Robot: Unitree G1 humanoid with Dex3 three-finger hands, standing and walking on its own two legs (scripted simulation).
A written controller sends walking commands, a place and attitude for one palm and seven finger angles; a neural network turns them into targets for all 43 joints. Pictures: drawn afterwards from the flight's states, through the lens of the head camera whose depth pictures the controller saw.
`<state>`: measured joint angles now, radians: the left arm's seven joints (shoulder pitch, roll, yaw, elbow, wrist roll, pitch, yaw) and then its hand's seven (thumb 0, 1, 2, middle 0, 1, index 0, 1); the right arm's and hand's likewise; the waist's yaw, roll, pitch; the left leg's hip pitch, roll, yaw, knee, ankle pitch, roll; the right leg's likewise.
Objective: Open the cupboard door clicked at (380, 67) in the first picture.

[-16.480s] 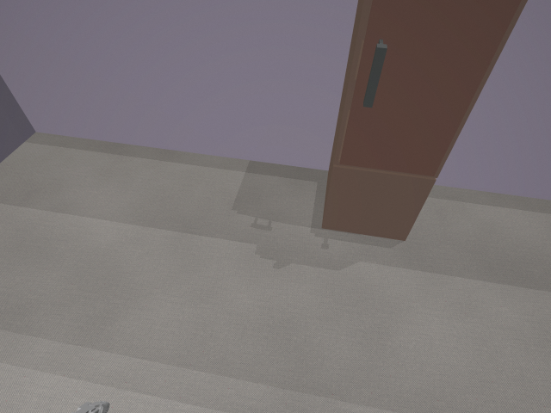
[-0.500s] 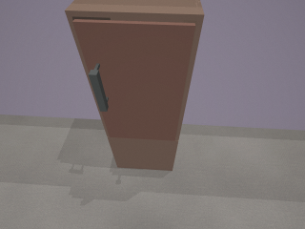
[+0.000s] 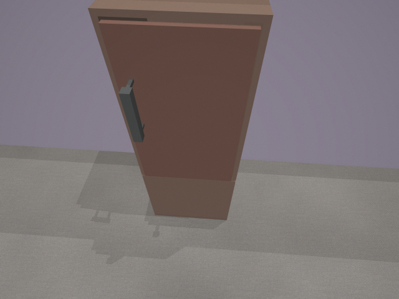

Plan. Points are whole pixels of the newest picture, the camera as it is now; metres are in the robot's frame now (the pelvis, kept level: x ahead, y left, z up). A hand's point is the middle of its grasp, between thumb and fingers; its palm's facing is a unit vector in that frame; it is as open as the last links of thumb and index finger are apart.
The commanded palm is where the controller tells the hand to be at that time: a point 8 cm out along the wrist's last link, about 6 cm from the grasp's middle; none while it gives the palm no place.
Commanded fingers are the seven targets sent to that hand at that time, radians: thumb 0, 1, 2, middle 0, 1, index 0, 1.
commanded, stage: raise the hand with hooked fingers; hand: left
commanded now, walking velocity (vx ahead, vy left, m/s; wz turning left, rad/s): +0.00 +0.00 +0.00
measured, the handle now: (135, 111) +0.56 +0.22 +0.03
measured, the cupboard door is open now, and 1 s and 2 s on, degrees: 0 0 0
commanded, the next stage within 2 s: none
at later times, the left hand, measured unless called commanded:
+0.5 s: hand (93, 291) +0.14 +0.22 -0.05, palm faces +0.06 -1.00 -0.03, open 9.3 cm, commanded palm +0.14 +0.27 -0.03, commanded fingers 0.00 0.25 0.62 -0.25 -0.72 -0.25 -0.72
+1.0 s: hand (74, 252) +0.20 +0.26 +0.00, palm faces +0.00 -1.00 -0.07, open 12.3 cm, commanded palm +0.17 +0.31 +0.01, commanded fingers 0.00 -0.34 0.37 -0.29 -1.10 -0.29 -1.10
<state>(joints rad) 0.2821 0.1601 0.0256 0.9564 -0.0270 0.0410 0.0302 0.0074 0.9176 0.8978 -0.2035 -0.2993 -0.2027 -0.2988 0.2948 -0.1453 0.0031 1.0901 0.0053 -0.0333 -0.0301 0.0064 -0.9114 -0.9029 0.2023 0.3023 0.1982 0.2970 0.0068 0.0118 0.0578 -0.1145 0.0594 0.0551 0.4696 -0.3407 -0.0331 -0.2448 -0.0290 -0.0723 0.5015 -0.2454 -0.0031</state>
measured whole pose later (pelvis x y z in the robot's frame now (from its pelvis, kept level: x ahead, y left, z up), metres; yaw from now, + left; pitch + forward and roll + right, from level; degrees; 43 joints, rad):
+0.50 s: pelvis -0.05 +0.01 -0.09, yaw +2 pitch +12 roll -1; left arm 0.40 0.21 0.20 0.02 -0.25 -0.41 -0.33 0.01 0.47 0.71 -0.24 -0.58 -0.23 -0.58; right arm 0.17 -0.25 -0.03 0.44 0.02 -0.26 -0.03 0.01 -0.91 -0.90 0.20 0.30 0.20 0.30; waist 0.05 -0.02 -0.11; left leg -0.80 0.05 -0.02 1.19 -0.60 -0.02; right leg -0.88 -0.07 -0.10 1.12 -0.45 0.00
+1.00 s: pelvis -0.04 +0.03 -0.06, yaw +2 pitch +11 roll -2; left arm 0.24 0.31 0.30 0.11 -0.30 -0.30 -0.37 0.00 -0.11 0.47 -0.28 -0.95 -0.27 -0.95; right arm 0.31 -0.29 0.00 0.55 0.04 -0.27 -0.06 0.02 -0.91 -0.90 0.21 0.30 0.20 0.30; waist -0.02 0.01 -0.09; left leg -0.67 0.04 0.01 1.02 -0.53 0.01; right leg -0.75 -0.07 -0.08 0.94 -0.37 0.03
